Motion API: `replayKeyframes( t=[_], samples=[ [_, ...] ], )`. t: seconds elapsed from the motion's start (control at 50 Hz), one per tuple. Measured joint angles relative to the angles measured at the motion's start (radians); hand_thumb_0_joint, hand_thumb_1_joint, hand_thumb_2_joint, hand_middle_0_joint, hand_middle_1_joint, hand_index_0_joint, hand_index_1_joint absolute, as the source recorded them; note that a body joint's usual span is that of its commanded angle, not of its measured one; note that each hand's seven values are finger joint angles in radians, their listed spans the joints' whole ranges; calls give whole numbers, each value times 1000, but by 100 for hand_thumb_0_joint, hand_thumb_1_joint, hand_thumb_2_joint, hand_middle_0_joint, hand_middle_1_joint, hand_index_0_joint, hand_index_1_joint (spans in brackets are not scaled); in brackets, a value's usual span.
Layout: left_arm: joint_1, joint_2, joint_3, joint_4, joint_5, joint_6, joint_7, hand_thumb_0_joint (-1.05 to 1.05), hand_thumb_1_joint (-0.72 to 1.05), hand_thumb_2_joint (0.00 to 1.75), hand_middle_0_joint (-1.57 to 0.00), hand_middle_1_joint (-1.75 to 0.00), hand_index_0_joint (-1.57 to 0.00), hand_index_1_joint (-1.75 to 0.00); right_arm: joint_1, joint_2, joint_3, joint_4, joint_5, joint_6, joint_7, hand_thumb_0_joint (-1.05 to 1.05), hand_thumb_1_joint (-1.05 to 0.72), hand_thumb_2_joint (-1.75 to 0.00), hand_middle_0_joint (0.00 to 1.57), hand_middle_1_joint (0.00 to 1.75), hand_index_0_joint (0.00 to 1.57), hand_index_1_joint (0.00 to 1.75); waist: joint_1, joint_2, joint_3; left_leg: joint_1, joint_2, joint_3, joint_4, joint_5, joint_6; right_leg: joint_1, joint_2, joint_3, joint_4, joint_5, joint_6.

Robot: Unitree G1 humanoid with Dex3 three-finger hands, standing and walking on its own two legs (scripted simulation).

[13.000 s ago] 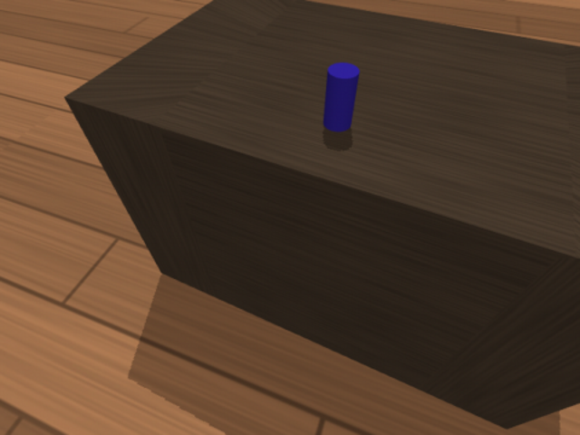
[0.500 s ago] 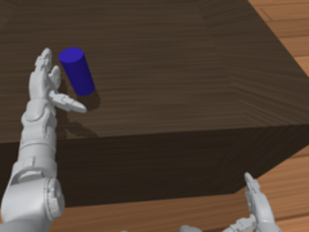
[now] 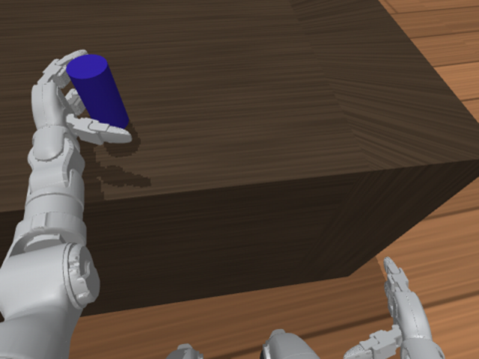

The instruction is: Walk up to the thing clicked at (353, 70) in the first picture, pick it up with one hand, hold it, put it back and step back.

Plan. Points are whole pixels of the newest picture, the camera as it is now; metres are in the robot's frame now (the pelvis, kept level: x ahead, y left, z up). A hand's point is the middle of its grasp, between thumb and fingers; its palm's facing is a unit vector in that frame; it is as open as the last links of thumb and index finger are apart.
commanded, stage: close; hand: left
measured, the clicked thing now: (101, 96) +0.53 +0.19 +0.12
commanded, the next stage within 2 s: settle in 0.42 s
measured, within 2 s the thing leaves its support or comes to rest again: leaves its support in 0.70 s
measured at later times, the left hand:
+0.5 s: hand (97, 91) +0.52 +0.19 +0.14, palm faces +0.15 -0.99 +0.02, open 9.0 cm
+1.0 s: hand (80, 70) +0.52 +0.20 +0.18, palm faces +0.16 -0.99 +0.01, open 8.7 cm
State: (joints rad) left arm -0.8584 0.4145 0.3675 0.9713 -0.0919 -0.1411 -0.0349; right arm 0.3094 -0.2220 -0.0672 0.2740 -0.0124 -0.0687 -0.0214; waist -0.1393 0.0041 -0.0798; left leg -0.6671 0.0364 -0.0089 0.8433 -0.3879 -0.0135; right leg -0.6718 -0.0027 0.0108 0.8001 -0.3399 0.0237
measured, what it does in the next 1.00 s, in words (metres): stands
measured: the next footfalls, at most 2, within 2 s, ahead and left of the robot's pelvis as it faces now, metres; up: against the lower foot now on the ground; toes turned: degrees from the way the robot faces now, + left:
none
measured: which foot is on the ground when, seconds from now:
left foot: down 0.00-1.00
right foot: down 0.00-1.00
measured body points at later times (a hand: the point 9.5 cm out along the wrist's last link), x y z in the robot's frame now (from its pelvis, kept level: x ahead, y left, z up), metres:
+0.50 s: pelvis +0.01 +0.01 +0.00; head +0.09 +0.02 +0.44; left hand +0.51 +0.24 +0.14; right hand +0.16 -0.26 -0.05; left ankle +0.01 +0.13 -0.70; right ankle +0.03 -0.14 -0.70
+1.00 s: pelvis +0.02 +0.00 +0.01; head +0.07 +0.01 +0.45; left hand +0.50 +0.25 +0.18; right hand +0.17 -0.25 -0.05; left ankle +0.01 +0.13 -0.70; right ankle +0.03 -0.14 -0.70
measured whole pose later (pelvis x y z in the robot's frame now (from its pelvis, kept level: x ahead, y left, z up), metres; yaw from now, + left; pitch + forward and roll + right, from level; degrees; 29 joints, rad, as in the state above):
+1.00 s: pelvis +0.02 +0.00 +0.01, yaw +0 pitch +12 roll -1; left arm -0.93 0.44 0.34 0.98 -0.10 -0.03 -0.06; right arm 0.30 -0.22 -0.04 0.36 0.02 -0.05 -0.02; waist -0.11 0.03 -0.12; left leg -0.61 0.04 -0.01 0.81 -0.40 -0.01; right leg -0.61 0.00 0.01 0.76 -0.35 0.03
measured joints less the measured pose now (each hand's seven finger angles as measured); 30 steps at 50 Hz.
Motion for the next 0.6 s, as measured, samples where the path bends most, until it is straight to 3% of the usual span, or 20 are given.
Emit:
replayKeyframes(
  t=[0.22,0.4,0.52,0.6],
  samples=[
    [-100,69,10,113,15,-8,-21,-2,-48,37,-73,-59,-74,-58,-14,0,26,3,-7,0,-4,-1,50,-5,6,5,6,5,-20,4,-10,-58,4,3,27,-4,3,-54,5,4,14,5,3],
    [-106,52,-8,139,8,-8,-33,-1,-28,62,-97,-85,-99,-85,1,-4,35,26,-5,7,0,-1,49,-6,6,5,6,5,-14,10,-41,-63,7,4,26,-17,6,-56,7,4,6,-4,5],
    [-59,31,20,72,9,-12,-15,-1,-30,81,-94,-94,-95,-92,0,3,26,7,-5,17,10,-1,50,-6,6,5,6,5,-7,24,-36,-53,7,7,25,-26,6,-48,7,7,6,-12,6],
    [-14,15,4,20,-1,-9,-23,-1,-30,98,-90,-101,-91,-99,20,6,29,10,2,21,12,-1,49,-6,6,5,6,5,9,25,-43,-37,6,6,17,-30,5,-33,5,5,2,-19,6]
  ],
)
